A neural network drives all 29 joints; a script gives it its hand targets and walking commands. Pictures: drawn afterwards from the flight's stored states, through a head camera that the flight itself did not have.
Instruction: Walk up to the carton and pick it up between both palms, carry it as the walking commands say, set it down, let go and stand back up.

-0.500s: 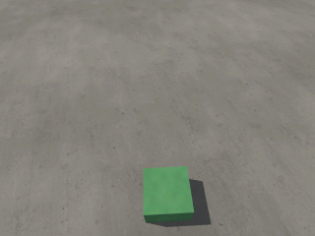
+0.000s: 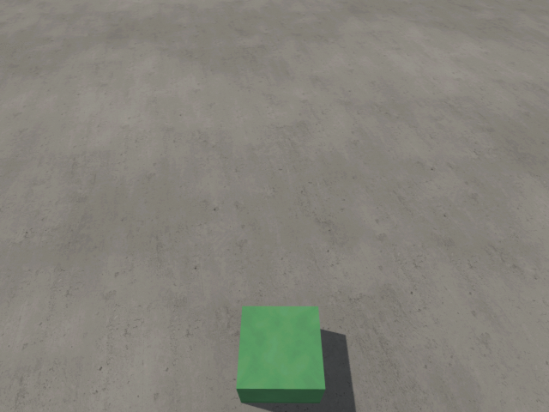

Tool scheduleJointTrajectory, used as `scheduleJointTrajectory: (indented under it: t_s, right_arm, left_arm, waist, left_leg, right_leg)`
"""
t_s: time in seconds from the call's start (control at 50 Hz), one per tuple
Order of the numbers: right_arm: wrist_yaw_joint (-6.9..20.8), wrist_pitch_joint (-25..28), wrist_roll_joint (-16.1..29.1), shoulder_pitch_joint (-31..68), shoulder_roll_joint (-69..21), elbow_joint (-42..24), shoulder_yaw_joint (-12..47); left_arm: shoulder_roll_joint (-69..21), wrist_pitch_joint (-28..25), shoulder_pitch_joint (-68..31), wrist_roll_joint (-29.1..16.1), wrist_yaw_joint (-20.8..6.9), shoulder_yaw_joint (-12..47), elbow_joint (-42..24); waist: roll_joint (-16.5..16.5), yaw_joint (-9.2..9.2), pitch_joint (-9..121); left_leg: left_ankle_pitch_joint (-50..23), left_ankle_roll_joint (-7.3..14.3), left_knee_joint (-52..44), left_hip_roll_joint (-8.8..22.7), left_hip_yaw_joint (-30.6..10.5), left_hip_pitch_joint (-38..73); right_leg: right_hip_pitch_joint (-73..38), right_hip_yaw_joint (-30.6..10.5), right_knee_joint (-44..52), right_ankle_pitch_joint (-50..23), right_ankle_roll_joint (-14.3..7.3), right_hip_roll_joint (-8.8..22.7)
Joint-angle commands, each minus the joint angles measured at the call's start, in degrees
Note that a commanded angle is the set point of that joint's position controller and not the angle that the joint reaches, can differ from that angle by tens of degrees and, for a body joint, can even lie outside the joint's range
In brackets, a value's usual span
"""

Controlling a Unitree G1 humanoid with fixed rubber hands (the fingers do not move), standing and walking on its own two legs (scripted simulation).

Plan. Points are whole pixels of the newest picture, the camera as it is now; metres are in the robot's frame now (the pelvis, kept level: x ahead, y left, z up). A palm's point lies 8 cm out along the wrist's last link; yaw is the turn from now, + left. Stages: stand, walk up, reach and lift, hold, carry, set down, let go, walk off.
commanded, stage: walk up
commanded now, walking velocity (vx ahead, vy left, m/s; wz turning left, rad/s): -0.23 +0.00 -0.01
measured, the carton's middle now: (280, 353) +0.43 +0.02 -0.69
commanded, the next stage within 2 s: stand in 1.84 s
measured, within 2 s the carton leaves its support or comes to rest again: neither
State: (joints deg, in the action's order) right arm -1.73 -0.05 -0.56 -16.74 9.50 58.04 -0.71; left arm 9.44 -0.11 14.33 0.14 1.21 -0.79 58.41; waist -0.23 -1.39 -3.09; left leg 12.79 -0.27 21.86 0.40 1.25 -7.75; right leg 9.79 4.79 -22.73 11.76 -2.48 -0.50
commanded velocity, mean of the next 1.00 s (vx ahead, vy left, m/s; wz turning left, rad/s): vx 0.01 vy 0.00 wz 0.00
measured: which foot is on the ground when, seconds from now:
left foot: down 0.00-1.00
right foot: down 0.00-0.34, up 0.36-0.56, down 0.58-1.00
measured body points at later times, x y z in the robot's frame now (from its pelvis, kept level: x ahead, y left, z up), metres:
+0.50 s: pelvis -0.06 +0.04 +0.00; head -0.05 +0.06 +0.45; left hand -0.01 +0.29 -0.16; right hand -0.05 -0.19 -0.15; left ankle -0.07 +0.14 -0.74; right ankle -0.06 -0.10 -0.73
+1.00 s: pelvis -0.02 +0.02 -0.01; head +0.02 +0.02 +0.44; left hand -0.10 +0.24 -0.16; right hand +0.07 -0.23 -0.15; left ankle +0.02 +0.13 -0.74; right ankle -0.09 -0.11 -0.74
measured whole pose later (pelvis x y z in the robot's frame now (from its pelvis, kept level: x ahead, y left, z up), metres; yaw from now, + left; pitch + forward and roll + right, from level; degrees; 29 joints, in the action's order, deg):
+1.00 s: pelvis -0.02 +0.02 -0.01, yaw +0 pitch -1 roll -1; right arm -0.9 0.6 -0.2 -11.0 12.3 55.6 -2.1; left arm 8.8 -1.8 24.3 0.8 1.6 0.3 64.1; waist 0.7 -2.5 -4.6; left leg 9.0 0.6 28.4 1.3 2.7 -15.7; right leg 3.5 2.5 -23.8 19.3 0.6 0.9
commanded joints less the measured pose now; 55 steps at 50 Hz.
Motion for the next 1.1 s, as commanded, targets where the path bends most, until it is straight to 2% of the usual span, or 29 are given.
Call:
scheduleJointTrajectory:
  t_s: [0.0,0.04,0.1,0.14,0.2,0.24,0.26,0.3,0.36,0.4,0.5,0.58,0.6,0.62,0.66,0.68,0.7,0.76,0.78,0.82,0.84,0.86,0.88,0.9,0.92,0.96,0.98,1.02,1.08]
  right_arm:
    - [-1.21,0.13,0.46,-0.22,11.13,-2.65,-3.02]
    - [-1.66,-0.56,0.63,-1.22,9.01,-3.04,-3.4]
    - [-1.49,-2.46,0.54,-2.16,6.63,-3.91,-3.35]
    - [-1.21,-3.42,-0.41,-0.69,5.78,-5.39,-2.73]
    - [0.14,-3.4,-0.54,-2.34,5.4,-5.77,-2.78]
    - [1.01,-2.26,-0.95,-6.48,0.99,-2.73,-1.16]
    - [1.12,-1.78,-1.14,-7.21,3.14,-1.77,-1.47]
    - [0.42,-0.72,-1.73,-5.31,11.79,-3.61,-2.67]
    - [0.56,0.05,-0.72,2.31,10.03,-4.34,-1.1]
    - [0.37,0.6,-0.31,2.13,8.8,-3.89,-1.52]
    - [0.29,0.81,-0.01,-1.1,9.19,-1.57,-1.53]
    - [-0.01,1.48,0.06,-2.77,8.29,-2.34,-1.83]
    - [-0.11,1.82,0.48,-2.31,7.81,-1.53,-2.76]
    - [0.58,1.6,-0.21,-8.69,9.98,-1.07,-3.3]
    - [0.83,0.22,-0.89,-4.71,9.95,-0.65,-3.88]
    - [1.04,-0.05,-0.65,-3.69,10.04,-1.29,-3.74]
    - [0.38,0.08,-0.21,1.19,7.72,-1.61,-2.23]
    - [1.55,0.54,-0.75,5.55,4.22,-4.65,-2.48]
    - [1.36,0.64,-1.11,7.6,6.97,-4.97,-2.4]
    - [1.75,0.83,-0.97,6.4,4.8,-5.46,-1.6]
    - [1.39,0.65,0.08,4.06,3.57,-3.59,-1.64]
    - [1.52,1.02,0.5,0.5,3.55,-3.37,-1.91]
    - [1.72,1.14,0.02,0.82,4.21,-3.21,-1.83]
    - [0.97,0.5,0.8,1.1,4.66,-2.49,-1.82]
    - [0.66,0.55,0.56,0.68,4.81,-2.6,-1.78]
    - [0.19,1.02,0.46,-2.2,7.51,-1.67,-2.2]
    - [0.08,1.04,0.12,-2.1,10.82,-2.35,-3.06]
    - [0.23,0.54,0.7,-2.48,8.18,-1.74,-2.27]
    - [-0.25,0.35,0.47,2.42,7.1,-2.87,-2.6]
  left_arm:
    - [11.29,0.43,1.43,0.17,1.08,-3.71,-1.66]
    - [9.97,0.77,4.77,0.66,1.21,-4.13,-2.77]
    - [12.98,1.31,2.47,1.1,1.53,-4.9,-4.86]
    - [12.11,2.07,1.22,1.85,1.81,-4.3,-6.28]
    - [12.25,2.94,-3.89,1.59,1.26,-3.85,-6.45]
    - [9.1,3.07,-4.26,1.07,0.63,-2.54,-6.05]
    - [9.69,3.26,-4.39,1.23,0.24,-2.72,-5.13]
    - [6.68,2.59,-0.95,0.55,-0.43,-1.92,-4.67]
    - [5.82,2.65,-0.75,0.13,-1.55,-0.31,-3.71]
    - [6.93,2.58,0.4,1.34,-1.01,-1.33,-1.6]
    - [6.61,1.0,3.09,0.49,0.4,-0.23,-0.94]
    - [7.6,-0.3,5.69,0.01,0.62,-0.16,0.75]
    - [7.93,-0.37,5.06,0.06,0.36,-1.14,1.17]
    - [10.76,-0.01,3.33,0.79,-0.71,-2.68,0.55]
    - [6.88,-0.21,2.97,1.87,-1.04,-1.3,0.19]
    - [6.49,-0.53,3.29,2.32,-0.77,-0.97,0.04]
    - [4.01,-1.22,4.75,1.5,-0.41,0.56,1.62]
    - [12.01,-1.86,16.23,1.91,0.1,-2.59,5.08]
    - [12.96,-1.72,13.4,2.18,0.43,-2.97,4.04]
    - [8.36,-2.2,15.25,1.8,0.52,-0.97,5.5]
    - [4.96,-2.69,12.29,0.82,0.85,0.34,5.21]
    - [6.98,-2.97,9.88,0.83,0.58,-0.28,4.31]
    - [8.3,-3.3,9.01,1.03,0.14,-0.75,3.76]
    - [6.55,-2.87,7.74,0.88,0.71,0.39,2.78]
    - [7.76,-2.66,8.22,0.41,0.74,-0.17,2.93]
    - [5.91,-1.81,9.52,0.4,0.7,-0.31,3.41]
    - [5.89,-1.46,12.55,0.33,1.09,-0.34,2.39]
    - [2.09,-0.68,15.46,0.45,1.27,0.33,2.88]
    - [2.3,-0.61,13.52,0.87,1.08,0.26,3.66]
  waist:
    - [3.27,0.03,-7.0]
    - [2.33,-0.9,4.4]
    - [-5.82,-0.22,10.46]
    - [-10.89,-0.85,6.56]
    - [-6.3,3.18,4.65]
    - [-6.5,3.65,3.99]
    - [-5.81,4.24,1.41]
    - [12.42,2.05,-1.51]
    - [15.14,-0.11,-9.23]
    - [4.24,-0.31,-5.32]
    - [8.91,-0.36,-1.56]
    - [0.83,0.49,6.38]
    - [-1.41,1.32,4.82]
    - [2.34,3.67,8.74]
    - [11.84,2.54,-3.0]
    - [6.97,2.29,-6.06]
    - [3.13,0.2,-10.38]
    - [-13.49,-4.98,-6.44]
    - [-15.24,-4.12,-9.74]
    - [-7.36,-2.76,-9.06]
    - [-4.76,-0.05,-6.94]
    - [-7.67,2.02,-0.78]
    - [-7.58,1.3,0.22]
    - [-8.82,1.74,-2.06]
    - [-6.69,2.09,1.07]
    - [-2.83,2.93,1.26]
    - [4.34,1.63,4.66]
    - [9.32,1.69,3.61]
    - [3.89,0.67,1.83]
  left_leg:
    - [-27.6,1.4,3.85,7.52,-5.22,-6.59]
    - [-26.85,2.07,11.67,7.41,-3.39,-2.23]
    - [-2.2,-0.21,23.47,1.27,1.54,-4.44]
    - [20.24,0.09,35.74,0.07,0.52,-8.47]
    - [17.3,0.91,26.46,1.11,-1.42,-8.58]
    - [5.73,1.2,10.12,-0.68,1.76,1.07]
    - [3.19,1.59,4.15,-0.5,0.85,4.79]
    - [10.9,5.46,-13.57,18.04,-22.43,-1.58]
    - [14.83,6.55,-15.03,13.74,-15.19,-18.33]
    - [8.03,5.49,-12.39,11.93,-12.89,-11.64]
    - [-3.35,4.89,-6.41,10.77,-11.11,-2.44]
    - [-17.48,3.17,-0.97,7.69,-8.14,-0.62]
    - [-12.24,2.98,-0.88,8.11,-6.65,-1.66]
    - [20.98,4.86,-5.79,9.81,-11.7,6.69]
    - [32.14,5.69,-8.69,10.73,-12.27,-4.18]
    - [33.56,6.68,-7.08,11.24,-12.46,-7.82]
    - [15.22,4.68,-4.2,8.61,-8.31,-11.44]
    - [15.04,0.06,19.2,0.36,4.2,-26.57]
    - [16.32,0.02,23.49,1.94,2.3,-26.42]
    - [15.05,-0.37,24.63,2.8,1.0,-23.63]
    - [13.21,-0.55,22.47,3.01,-0.36,-17.39]
    - [11.89,-0.49,18.92,1.78,1.34,-13.22]
    - [9.27,0.45,17.28,0.49,3.27,-12.19]
    - [4.98,0.09,12.44,-0.41,1.4,-9.05]
    - [-3.08,0.69,5.91,-0.56,1.66,-5.36]
    - [-23.06,2.11,0.79,3.25,-0.35,5.02]
    - [-37.7,3.03,2.51,8.49,-4.96,10.44]
    - [-40.42,6.34,4.36,14.16,-9.07,8.5]
    - [-29.82,4.34,2.52,7.23,-5.28,5.5]
  right_leg:
    - [2.07,-6.98,-4.28,-25.43,0.46,8.17]
    - [0.95,-6.83,-7.55,-33.09,-1.38,9.81]
    - [1.64,-14.36,-2.29,-32.38,-9.55,18.54]
    - [9.19,-19.71,4.61,-18.51,-13.19,22.39]
    - [9.88,-14.45,1.88,-15.83,-9.11,17.71]
    - [14.77,-10.22,6.94,16.68,-4.1,11.19]
    - [17.28,-7.72,3.89,17.74,-3.2,8.72]
    - [16.96,-2.33,-8.77,14.8,0.49,1.54]
    - [3.59,-5.87,-16.09,7.5,3.12,2.5]
    - [4.83,-5.47,-15.71,5.41,2.84,2.06]
    - [3.14,-4.65,-2.05,3.36,1.59,2.01]
    - [-5.85,-7.85,0.55,-12.39,1.22,6.7]
    - [-3.3,-5.89,-1.45,-7.44,1.05,5.71]
    - [5.12,-5.87,-5.47,15.5,0.7,3.13]
    - [9.08,-2.94,-6.75,18.14,1.66,2.96]
    - [8.48,-3.81,-4.82,18.79,1.57,3.52]
    - [5.44,-3.66,-1.26,7.82,1.69,3.58]
    - [-6.68,-28.07,16.18,32.74,-5.67,19.1]
    - [-3.87,-29.71,16.73,23.26,-7.81,22.05]
    - [-5.4,-24.65,13.4,-4.28,-7.78,20.3]
    - [-2.05,-17.61,7.98,-29.73,-5.98,17.67]
    - [-4.7,-10.27,5.26,-35.65,-4.73,14.6]
    - [-5.98,-9.81,6.07,-25.4,-5.43,13.44]
    - [-4.82,-9.01,1.26,-46.2,-3.95,12.33]
    - [-6.22,-6.99,-0.79,-48.74,-2.44,11.76]
    - [-0.62,-5.28,-0.85,-29.98,0.52,9.54]
    - [2.32,-4.44,-1.15,-14.45,1.39,7.07]
    - [4.43,-3.89,-0.27,7.94,2.57,4.23]
    - [1.88,-4.52,0.9,-5.05,2.15,5.74]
